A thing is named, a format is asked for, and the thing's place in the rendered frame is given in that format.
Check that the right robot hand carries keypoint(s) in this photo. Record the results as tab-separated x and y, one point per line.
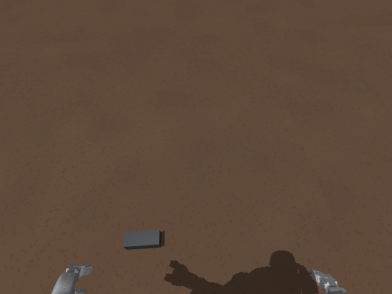
327	283

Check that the left robot hand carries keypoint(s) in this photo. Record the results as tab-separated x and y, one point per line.
67	281

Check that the carton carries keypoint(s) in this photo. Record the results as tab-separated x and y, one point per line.
142	239

